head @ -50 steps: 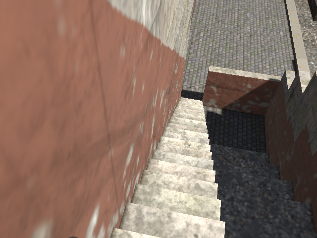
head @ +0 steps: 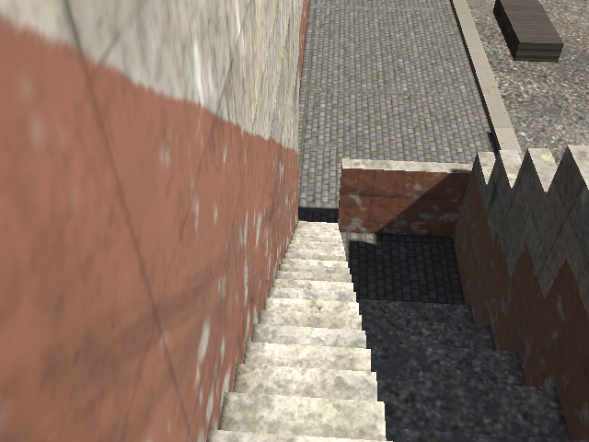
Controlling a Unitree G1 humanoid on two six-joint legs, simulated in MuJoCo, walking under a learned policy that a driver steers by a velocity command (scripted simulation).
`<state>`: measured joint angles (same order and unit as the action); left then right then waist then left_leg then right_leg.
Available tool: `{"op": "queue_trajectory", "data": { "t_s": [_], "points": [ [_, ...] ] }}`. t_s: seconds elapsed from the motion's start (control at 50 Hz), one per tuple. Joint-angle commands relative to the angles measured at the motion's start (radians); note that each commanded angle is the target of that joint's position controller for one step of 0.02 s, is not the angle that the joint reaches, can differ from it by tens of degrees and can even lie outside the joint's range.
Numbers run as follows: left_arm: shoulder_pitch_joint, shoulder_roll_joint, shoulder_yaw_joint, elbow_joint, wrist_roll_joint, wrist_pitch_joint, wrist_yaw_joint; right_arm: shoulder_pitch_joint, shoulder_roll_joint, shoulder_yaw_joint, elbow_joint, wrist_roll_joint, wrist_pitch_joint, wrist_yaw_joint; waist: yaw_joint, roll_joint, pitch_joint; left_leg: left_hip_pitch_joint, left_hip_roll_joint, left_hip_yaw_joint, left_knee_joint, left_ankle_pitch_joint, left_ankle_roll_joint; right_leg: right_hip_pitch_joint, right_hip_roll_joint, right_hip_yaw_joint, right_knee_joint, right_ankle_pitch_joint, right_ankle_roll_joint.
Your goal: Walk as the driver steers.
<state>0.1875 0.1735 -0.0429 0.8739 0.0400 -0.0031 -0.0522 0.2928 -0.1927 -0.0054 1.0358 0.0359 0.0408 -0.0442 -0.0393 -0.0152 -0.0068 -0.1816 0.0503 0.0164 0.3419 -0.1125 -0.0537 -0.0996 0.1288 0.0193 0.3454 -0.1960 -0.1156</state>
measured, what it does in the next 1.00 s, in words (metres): stands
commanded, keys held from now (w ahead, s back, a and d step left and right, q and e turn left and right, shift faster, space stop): no key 1.00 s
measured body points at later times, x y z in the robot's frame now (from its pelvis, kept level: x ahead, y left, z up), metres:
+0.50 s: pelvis +0.02 -0.01 +0.00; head +0.00 -0.01 +0.45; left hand +0.10 +0.21 -0.14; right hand -0.01 -0.23 -0.16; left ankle +0.05 +0.15 -0.74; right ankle -0.01 -0.04 -0.74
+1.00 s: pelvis +0.02 +0.00 +0.00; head +0.00 +0.00 +0.45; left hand +0.10 +0.22 -0.14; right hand +0.01 -0.22 -0.16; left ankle +0.05 +0.15 -0.74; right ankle -0.01 -0.04 -0.74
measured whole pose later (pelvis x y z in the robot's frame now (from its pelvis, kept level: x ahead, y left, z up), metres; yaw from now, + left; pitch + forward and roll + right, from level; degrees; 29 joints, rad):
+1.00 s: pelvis +0.02 +0.00 +0.00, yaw -1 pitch -2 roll +1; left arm 0.24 0.16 -0.01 0.95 0.04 -0.02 -0.02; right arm 0.28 -0.14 0.00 1.16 0.04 0.03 -0.07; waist -0.02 -0.01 -0.03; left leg -0.15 0.05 0.03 0.29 -0.11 -0.06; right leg -0.07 0.12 0.03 0.29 -0.19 -0.12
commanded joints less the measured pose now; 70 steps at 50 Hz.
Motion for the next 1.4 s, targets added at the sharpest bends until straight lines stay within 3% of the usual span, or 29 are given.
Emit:
{"op": "queue_trajectory", "data": {
  "t_s": [0.02,0.26,0.34,0.42,0.5,0.56,0.58,0.96,1.02,1.14,1.16,1.24,1.32,1.34,1.36,1.38,1.4],
  "points": [
    [0.005,0.083,0.019,-0.028,-0.002,-0.019,-0.008,0.03,-0.086,-0.017,-0.006,0.0,-0.014,0.008,0.015,0.024,0.077,0.03,0.064,-0.063,-0.046,-0.066,-0.005,-0.141,-0.215,0.188,-0.17,-0.141,0.066],
    [0.012,0.074,0.028,0.003,-0.004,-0.034,0.004,0.085,-0.063,-0.021,0.057,0.0,-0.021,0.001,0.015,0.0,0.063,0.041,0.072,-0.059,-0.045,-0.011,0.004,-0.112,-0.218,0.168,-0.161,0.006,0.069],
    [0.033,0.076,0.034,0.012,-0.008,-0.041,0.009,0.084,-0.06,-0.019,0.067,0.009,-0.024,-0.007,0.02,0.0,0.044,0.043,0.075,-0.063,-0.053,0.01,0.005,-0.07,-0.224,0.165,-0.144,0.136,0.08],
    [0.047,0.069,0.037,0.014,-0.01,-0.033,0.011,0.085,-0.05,-0.011,0.087,0.006,-0.007,-0.011,0.026,-0.005,0.044,0.046,0.072,-0.056,-0.03,-0.007,0.008,-0.079,-0.227,0.172,-0.137,0.165,0.084],
    [0.063,0.067,0.038,0.022,-0.01,-0.036,0.015,0.092,-0.049,-0.008,0.102,0.007,-0.009,-0.014,0.028,-0.002,0.046,0.053,0.074,-0.056,-0.023,-0.001,0.009,-0.077,-0.231,0.17,-0.127,0.231,0.084],
    [0.072,0.072,0.04,0.023,-0.01,-0.043,0.022,0.091,-0.044,-0.006,0.116,0.012,-0.015,-0.017,0.023,0.001,0.022,0.061,0.077,-0.055,-0.013,0.025,0.013,-0.05,-0.247,0.167,-0.092,0.388,0.086],
    [0.058,0.073,0.04,0.021,-0.013,-0.039,0.023,0.07,-0.035,-0.003,0.109,0.009,-0.016,-0.02,0.026,-0.022,0.028,0.052,0.078,-0.056,-0.014,0.038,0.01,-0.054,-0.237,0.161,-0.091,0.385,0.087],
    [0.063,0.055,0.041,0.037,-0.002,-0.027,0.027,0.026,-0.027,-0.003,0.114,0.006,-0.02,-0.028,0.025,0.01,0.049,0.067,0.088,-0.074,-0.074,0.029,0.018,-0.083,-0.222,0.173,-0.135,0.15,0.066],
    [0.059,0.052,0.043,0.04,0.0,-0.018,0.021,0.024,-0.032,-0.007,0.106,-0.003,-0.014,-0.025,0.032,0.002,0.084,0.063,0.08,-0.073,-0.086,-0.003,0.014,-0.122,-0.21,0.182,-0.179,-0.015,0.061],
    [0.061,0.049,0.045,0.04,-0.001,-0.026,0.022,0.035,-0.025,-0.011,0.104,0.002,-0.023,-0.027,0.033,0.009,0.056,0.069,0.081,-0.074,-0.09,0.021,0.016,-0.087,-0.214,0.176,-0.164,0.076,0.06],
    [0.061,0.053,0.046,0.038,0.0,-0.024,0.022,0.032,-0.026,-0.011,0.101,0.001,-0.023,-0.028,0.036,0.0,0.04,0.073,0.071,-0.066,-0.087,-0.005,0.018,-0.082,-0.212,0.182,-0.179,0.012,0.058],
    [0.018,0.088,0.059,0.014,0.003,-0.024,0.03,0.014,-0.028,-0.017,0.082,-0.009,-0.033,-0.025,0.028,-0.043,0.042,0.05,0.032,-0.009,0.017,-0.078,0.04,-0.115,-0.213,0.216,-0.21,-0.172,0.023],
    [0.067,0.134,0.092,0.007,0.011,-0.006,0.036,0.007,-0.068,-0.027,0.06,-0.031,-0.041,-0.018,0.061,-0.06,0.101,-0.125,0.015,0.043,0.296,-0.211,0.068,-0.117,-0.26,0.285,-0.197,-0.356,-0.071],
    [0.092,0.126,0.095,0.011,0.017,-0.006,0.043,-0.04,-0.08,-0.029,0.043,-0.034,-0.045,-0.021,0.081,-0.05,0.095,-0.208,0.03,0.024,0.363,-0.219,0.071,-0.061,-0.287,0.314,-0.175,-0.308,-0.097],
    [0.146,0.149,0.105,0.03,0.017,-0.01,0.047,-0.065,-0.1,-0.037,0.024,-0.033,-0.06,-0.019,0.095,-0.041,0.117,-0.317,0.052,0.002,0.4,-0.218,0.075,0.011,-0.318,0.332,-0.164,-0.286,-0.128],
    [0.188,0.147,0.111,0.041,0.02,-0.014,0.049,-0.077,-0.115,-0.043,0.021,-0.035,-0.069,-0.019,0.11,-0.021,0.125,-0.38,0.063,-0.017,0.441,-0.218,0.075,0.061,-0.334,0.35,-0.14,-0.235,-0.153],
    [0.193,0.135,0.109,0.05,0.022,-0.025,0.047,-0.068,-0.115,-0.047,0.02,-0.032,-0.079,-0.021,0.099,-0.018,0.125,-0.4,0.075,-0.031,0.448,-0.218,0.071,0.078,-0.334,0.339,-0.112,-0.155,-0.159]
  ]
}}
